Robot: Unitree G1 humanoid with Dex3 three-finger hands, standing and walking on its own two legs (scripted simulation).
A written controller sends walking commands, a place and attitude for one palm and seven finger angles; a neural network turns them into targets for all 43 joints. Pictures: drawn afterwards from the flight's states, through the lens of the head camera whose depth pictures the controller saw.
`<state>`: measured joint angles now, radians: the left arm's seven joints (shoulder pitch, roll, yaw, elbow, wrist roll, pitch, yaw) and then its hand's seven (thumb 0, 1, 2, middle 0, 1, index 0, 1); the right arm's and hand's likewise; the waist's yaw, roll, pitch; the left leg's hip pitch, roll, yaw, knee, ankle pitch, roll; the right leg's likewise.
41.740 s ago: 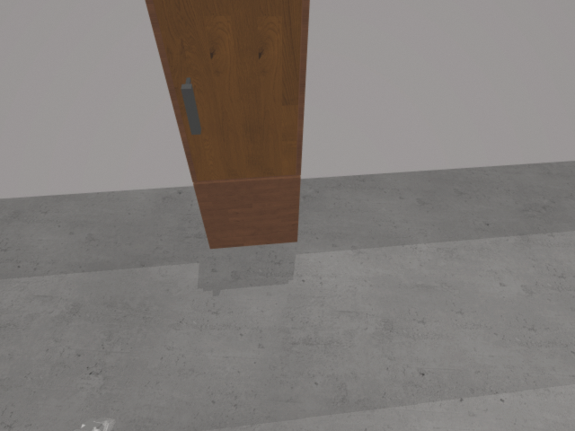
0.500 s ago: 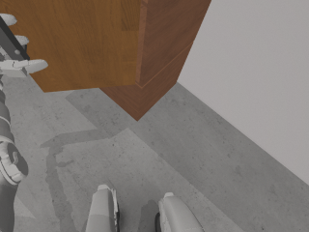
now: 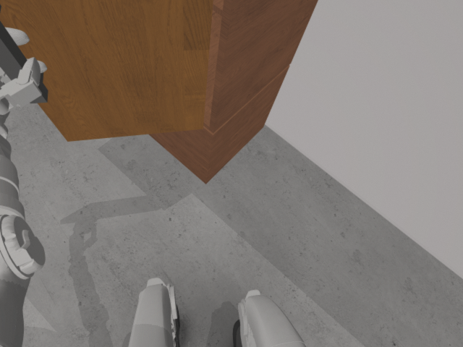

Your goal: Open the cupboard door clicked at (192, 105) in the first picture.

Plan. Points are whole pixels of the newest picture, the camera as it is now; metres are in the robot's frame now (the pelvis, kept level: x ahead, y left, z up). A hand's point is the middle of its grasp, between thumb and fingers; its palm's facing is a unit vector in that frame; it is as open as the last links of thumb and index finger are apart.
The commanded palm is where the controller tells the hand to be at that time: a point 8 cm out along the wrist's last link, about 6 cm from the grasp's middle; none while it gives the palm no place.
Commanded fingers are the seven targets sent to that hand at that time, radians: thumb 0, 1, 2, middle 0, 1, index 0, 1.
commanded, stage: pull the door open along its arc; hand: left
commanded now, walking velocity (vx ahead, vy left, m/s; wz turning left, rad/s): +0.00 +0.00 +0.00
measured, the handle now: (18, 55) +0.56 +0.31 +0.07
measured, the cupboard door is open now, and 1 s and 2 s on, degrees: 52 89 100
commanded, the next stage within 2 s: open thumb and fingers to let go in 1.18 s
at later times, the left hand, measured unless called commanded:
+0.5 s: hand (38, 116) +0.45 +0.26 +0.07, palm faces +0.13 -0.99 -0.01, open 6.5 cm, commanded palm +0.39 +0.29 +0.07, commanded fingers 0.00 0.90 0.90 -0.40 -1.35 -0.40 -1.35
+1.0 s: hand (111, 176) +0.36 +0.15 +0.08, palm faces +0.53 -0.85 +0.01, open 6.7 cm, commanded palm +0.29 +0.17 +0.07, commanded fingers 0.00 0.90 0.90 -0.40 -1.35 -0.40 -1.35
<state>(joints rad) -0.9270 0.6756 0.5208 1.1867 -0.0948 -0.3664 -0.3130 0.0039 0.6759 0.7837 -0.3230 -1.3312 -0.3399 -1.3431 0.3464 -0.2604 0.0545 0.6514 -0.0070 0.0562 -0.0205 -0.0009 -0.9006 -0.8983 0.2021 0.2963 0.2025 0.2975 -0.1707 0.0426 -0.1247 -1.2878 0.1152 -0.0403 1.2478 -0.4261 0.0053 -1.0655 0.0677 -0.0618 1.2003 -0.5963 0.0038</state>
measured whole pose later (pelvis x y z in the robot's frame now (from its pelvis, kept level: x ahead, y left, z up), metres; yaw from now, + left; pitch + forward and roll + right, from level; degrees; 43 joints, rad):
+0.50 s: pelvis +0.02 +0.00 +0.02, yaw +0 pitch +23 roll -4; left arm -0.53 0.47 0.47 0.82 -0.20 -0.37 -0.29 0.00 0.68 0.71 -0.27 -1.31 -0.26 -1.32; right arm 0.36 -0.25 0.02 0.61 0.01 0.09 0.01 0.00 -0.90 -0.90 0.20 0.30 0.20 0.30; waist -0.13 0.04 -0.16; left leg -1.13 0.11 0.01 1.15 -0.43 0.01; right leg -0.93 0.05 -0.02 1.12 -0.59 0.01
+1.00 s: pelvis +0.02 -0.03 +0.03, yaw +4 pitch +17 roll -1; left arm -0.15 0.01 0.08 0.42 -0.01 -0.40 0.46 0.01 0.64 0.74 -0.27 -1.30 -0.26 -1.29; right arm 0.22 -0.18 -0.01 0.60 -0.07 0.07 0.04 0.00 -0.90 -0.90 0.20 0.30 0.20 0.30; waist -0.02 0.03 -0.18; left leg -0.97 0.07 -0.02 1.09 -0.41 -0.03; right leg -0.78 0.02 -0.06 1.10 -0.62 -0.03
